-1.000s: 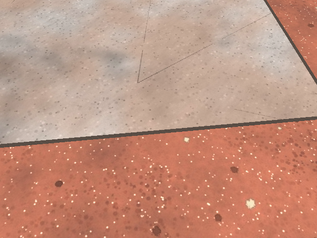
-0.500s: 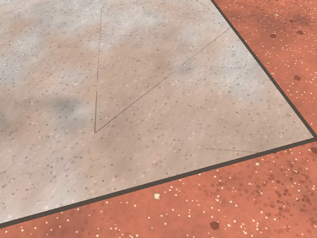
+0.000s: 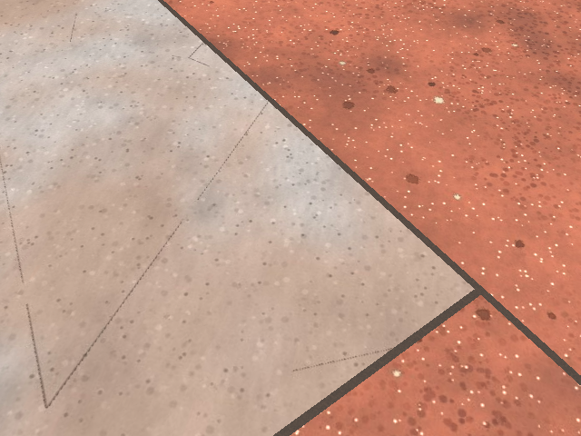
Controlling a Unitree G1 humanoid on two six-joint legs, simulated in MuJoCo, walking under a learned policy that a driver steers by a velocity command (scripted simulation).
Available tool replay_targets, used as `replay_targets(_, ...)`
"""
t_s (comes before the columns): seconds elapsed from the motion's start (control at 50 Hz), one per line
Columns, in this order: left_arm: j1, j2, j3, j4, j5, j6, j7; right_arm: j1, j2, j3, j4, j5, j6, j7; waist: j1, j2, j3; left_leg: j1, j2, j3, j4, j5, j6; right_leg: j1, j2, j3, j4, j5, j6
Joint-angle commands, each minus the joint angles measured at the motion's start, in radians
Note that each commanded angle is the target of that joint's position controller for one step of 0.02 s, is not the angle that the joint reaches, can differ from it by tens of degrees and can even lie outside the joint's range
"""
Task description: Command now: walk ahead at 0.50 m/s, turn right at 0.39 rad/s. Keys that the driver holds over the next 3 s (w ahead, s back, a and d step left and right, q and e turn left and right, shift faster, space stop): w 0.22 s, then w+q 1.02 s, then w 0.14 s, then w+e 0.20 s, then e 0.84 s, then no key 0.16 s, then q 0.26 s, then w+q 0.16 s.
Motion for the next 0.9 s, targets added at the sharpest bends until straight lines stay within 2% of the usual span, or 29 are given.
replay_targets(0.02,-0.037,0.012,-0.001,-0.087,0.008,-0.014,-0.004,-0.002,-0.143,-0.036,-0.025,0.005,-0.019,0.003,0.006,0.132,0.008,0.096,0.282,-0.235,-0.22,0.16,0.184,-0.149,-0.051,0.04,-0.107,0.07,0.011)
replay_targets(0.06,-0.081,0.005,-0.009,-0.094,0.012,-0.024,-0.013,-0.005,-0.159,-0.038,-0.009,0.011,-0.014,0.004,0.0,0.117,0.009,0.108,0.268,-0.171,-0.227,0.227,0.181,-0.136,-0.053,0.02,-0.234,0.171,0.01)
replay_targets(0.12,-0.183,-0.01,-0.022,-0.112,0.012,-0.043,-0.031,0.026,-0.183,-0.04,0.021,0.025,-0.003,0.001,-0.034,0.112,0.025,0.103,0.244,-0.095,-0.226,0.263,0.159,-0.066,-0.04,-0.042,-0.415,0.3,0.002)
replay_targets(0.16,-0.244,-0.006,-0.023,-0.131,0.006,-0.048,-0.039,0.075,-0.199,-0.042,0.049,0.032,0.006,0.001,-0.054,0.117,0.035,0.135,0.262,-0.092,-0.219,0.265,0.152,-0.041,-0.026,-0.063,-0.48,0.312,-0.007)
replay_targets(0.2,-0.278,0.011,-0.018,-0.149,0.003,-0.05,-0.045,0.102,-0.211,-0.045,0.074,0.039,0.018,0.001,-0.049,0.129,0.044,0.194,0.293,-0.097,-0.195,0.305,0.14,-0.035,-0.015,-0.067,-0.528,0.263,-0.031)
replay_targets(0.24,-0.251,0.038,-0.006,-0.149,0.008,-0.053,-0.046,0.105,-0.225,-0.047,0.09,0.045,0.031,-0.003,-0.01,0.144,0.023,0.226,0.302,-0.095,-0.12,0.468,0.121,0.058,0.014,-0.087,-0.579,0.204,-0.063)
replay_targets(0.26,-0.156,0.063,0.011,-0.124,0.014,-0.054,-0.042,0.091,-0.228,-0.044,0.094,0.05,0.037,-0.006,0.056,0.142,-0.032,0.204,0.277,-0.069,-0.008,0.609,0.1,0.213,0.042,-0.11,-0.626,0.226,-0.086)
replay_targets(0.28,-0.006,0.113,0.038,-0.077,0.019,-0.053,-0.032,0.094,-0.208,-0.034,0.093,0.044,0.037,-0.008,0.129,0.127,-0.126,0.117,0.228,-0.04,0.17,0.628,0.07,0.449,0.044,-0.105,-0.63,0.255,-0.112)
replay_targets(0.3,0.18,0.2,0.062,-0.048,0.032,-0.045,-0.014,0.092,-0.142,-0.005,0.06,0.011,0.03,-0.008,0.194,-0.007,-0.286,-0.115,0.166,-0.007,0.5,0.282,0.027,0.768,-0.178,0.131,-0.588,0.307,-0.176)
replay_targets(0.32,0.182,0.242,0.062,-0.046,0.036,-0.041,-0.014,0.209,-0.042,0.025,0.05,0.018,0.014,-0.001,0.119,-0.237,-0.421,-0.424,0.01,-0.079,0.798,-0.387,-0.017,0.976,-0.384,0.564,-0.718,0.089,-0.308)
replay_targets(0.34,0.168,0.143,0.04,-0.05,0.032,-0.044,-0.016,0.132,-0.163,-0.008,0.066,0.045,0.007,0.001,0.163,-0.1,-0.342,-0.512,0.051,-0.188,0.897,-0.385,-0.01,0.89,-0.356,0.555,-0.777,-0.018,-0.273)
replay_targets(0.36,0.108,0.113,0.026,-0.043,0.024,-0.05,-0.017,0.056,-0.188,-0.02,0.035,0.061,0.003,0.003,0.143,-0.086,-0.192,-0.563,0.09,-0.168,0.894,-0.292,-0.002,0.766,-0.322,0.399,-0.803,0.018,-0.237)
replay_targets(0.38,0.045,0.083,0.017,-0.039,0.024,-0.056,-0.02,0.026,-0.171,-0.019,0.034,0.053,0.006,-0.003,0.107,-0.039,-0.125,-0.533,0.13,-0.15,0.854,-0.206,-0.008,0.646,-0.278,0.296,-0.835,0.09,-0.217)
replay_targets(0.4,-0.004,0.052,0.011,-0.036,0.027,-0.064,-0.024,0.023,-0.16,-0.023,0.037,0.039,0.015,-0.006,0.076,-0.044,-0.073,-0.498,0.154,-0.15,0.81,-0.144,-0.016,0.553,-0.241,0.211,-0.872,0.152,-0.206)
replay_targets(0.42,-0.033,0.037,0.009,-0.031,0.034,-0.074,-0.025,0.056,-0.142,-0.024,0.049,0.039,0.029,-0.007,0.044,-0.067,-0.061,-0.433,0.173,-0.158,0.796,-0.097,-0.023,0.486,-0.222,0.147,-0.908,0.194,-0.197)
replay_targets(0.44,-0.048,0.028,0.011,-0.022,0.036,-0.085,-0.026,0.073,-0.119,-0.021,0.057,0.042,0.042,-0.008,0.029,-0.059,-0.052,-0.402,0.175,-0.156,0.79,-0.073,-0.03,0.447,-0.214,0.107,-0.938,0.229,-0.2)
replay_targets(0.46,-0.055,0.026,0.013,-0.01,0.036,-0.094,-0.025,0.075,-0.099,-0.02,0.059,0.043,0.054,-0.009,0.017,-0.043,-0.037,-0.4,0.175,-0.157,0.78,-0.056,-0.037,0.421,-0.214,0.062,-0.959,0.277,-0.203)
replay_targets(0.5,-0.055,0.04,0.021,0.014,0.041,-0.103,-0.018,0.037,-0.087,-0.02,0.043,0.039,0.067,-0.012,0.013,-0.021,-0.001,-0.447,0.176,-0.173,0.731,0.009,-0.048,0.409,-0.214,-0.012,-0.984,0.343,-0.202)
replay_targets(0.58,-0.039,0.067,0.03,0.05,0.042,-0.099,-0.002,-0.06,-0.069,-0.014,0.012,0.031,0.062,0.005,0.035,-0.001,0.034,-0.475,0.162,-0.154,0.507,0.206,-0.048,0.443,-0.191,-0.146,-1.003,0.387,-0.179)
replay_targets(0.66,0.02,0.103,0.043,0.088,0.028,-0.083,0.01,-0.201,-0.051,0.0,-0.045,0.028,0.058,0.031,0.089,0.029,0.081,-0.482,0.148,-0.08,0.337,0.259,-0.022,0.52,-0.218,-0.22,-1.002,0.408,-0.167)
replay_targets(0.72,0.052,0.122,0.051,0.115,0.012,-0.059,0.012,-0.259,-0.061,-0.001,-0.089,0.029,0.058,0.048,0.098,0.023,0.091,-0.508,0.131,-0.04,0.274,0.173,0.014,0.636,-0.247,-0.251,-0.941,0.506,-0.15)
replay_targets(0.76,0.038,0.147,0.058,0.116,0.006,-0.043,0.017,-0.239,-0.084,-0.014,-0.105,0.03,0.062,0.056,0.066,-0.006,0.049,-0.428,0.079,0.016,0.263,0.078,0.049,0.678,-0.25,-0.279,-0.836,0.796,-0.129)
replay_targets(0.78,0.029,0.162,0.062,0.114,0.002,-0.035,0.021,-0.193,-0.105,-0.026,-0.103,0.031,0.066,0.056,0.033,-0.027,0.007,-0.35,0.04,0.047,0.271,0.024,0.07,0.688,-0.246,-0.29,-0.745,0.966,-0.116)
replay_targets(0.8,0.015,0.171,0.063,0.11,-0.001,-0.025,0.024,-0.087,-0.139,-0.047,-0.082,0.034,0.069,0.052,-0.03,-0.031,-0.054,-0.212,-0.003,0.068,0.258,-0.001,0.098,0.664,-0.23,-0.304,-0.589,1.062,-0.099)
replay_targets(0.82,0.003,0.162,0.056,0.104,-0.003,-0.023,0.028,0.077,-0.197,-0.081,-0.041,0.036,0.073,0.038,-0.118,-0.005,-0.138,0.042,-0.038,0.048,0.19,0.053,0.138,0.548,-0.188,-0.324,-0.363,0.983,-0.062)
replay_targets(0.84,0.039,0.084,0.029,0.083,0.033,-0.035,0.027,0.183,-0.294,-0.108,-0.018,0.04,0.085,0.015,-0.122,0.183,-0.219,0.329,0.144,-0.247,0.175,0.102,0.204,0.266,-0.116,-0.32,-0.035,0.414,-0.012)
replay_targets(0.86,0.092,-0.01,-0.005,0.031,0.035,-0.069,0.013,0.12,-0.346,-0.108,-0.056,0.038,0.07,0.018,-0.02,0.338,-0.349,0.59,0.355,-0.847,-0.005,-0.14,0.418,-0.116,0.108,-0.13,0.28,-0.276,0.039)
replay_targets(0.88,-0.029,0.091,0.014,0.02,-0.002,-0.106,-0.003,0.129,-0.252,-0.081,-0.067,0.032,0.057,0.027,-0.097,0.172,-0.346,0.58,0.36,-0.851,-0.098,-0.192,0.371,-0.221,0.052,0.034,0.307,-0.239,0.011)
replay_targets(0.9,-0.096,0.102,0.016,-0.006,-0.027,-0.124,-0.009,0.1,-0.211,-0.07,-0.063,0.027,0.044,0.026,-0.086,0.139,-0.211,0.466,0.329,-0.706,-0.101,-0.14,0.329,-0.259,0.012,0.022,0.254,-0.153,-0.015)
Next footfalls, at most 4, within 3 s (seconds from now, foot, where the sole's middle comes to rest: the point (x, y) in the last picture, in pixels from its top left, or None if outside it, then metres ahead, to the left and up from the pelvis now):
0.28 right None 0.32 -0.16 -0.78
0.82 left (245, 393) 0.59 0.10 -0.78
1.30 right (277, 272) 0.93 0.02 -0.78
1.76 left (165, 249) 1.02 0.34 -0.78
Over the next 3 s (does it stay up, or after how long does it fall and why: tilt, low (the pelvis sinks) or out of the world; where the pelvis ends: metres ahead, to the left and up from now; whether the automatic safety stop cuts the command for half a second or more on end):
stays up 1.03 0.19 -0.01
